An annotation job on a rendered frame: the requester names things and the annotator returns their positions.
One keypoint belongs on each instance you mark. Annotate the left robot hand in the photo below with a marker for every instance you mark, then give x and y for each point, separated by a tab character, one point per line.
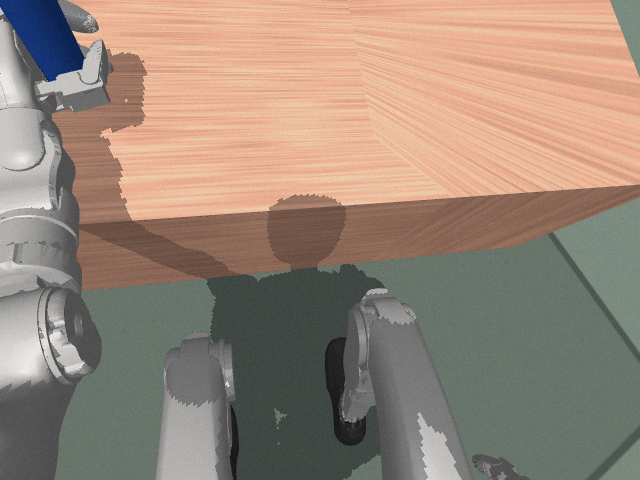
22	83

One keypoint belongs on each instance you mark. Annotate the right robot foot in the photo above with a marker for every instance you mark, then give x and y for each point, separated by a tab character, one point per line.
347	433

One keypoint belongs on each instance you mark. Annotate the left robot arm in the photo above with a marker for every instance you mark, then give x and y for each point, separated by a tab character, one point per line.
48	341

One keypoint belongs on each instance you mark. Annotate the right robot hand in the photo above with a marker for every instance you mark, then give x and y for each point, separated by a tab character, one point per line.
496	469

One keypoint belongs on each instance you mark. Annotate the can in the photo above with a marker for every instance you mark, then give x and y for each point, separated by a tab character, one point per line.
45	32

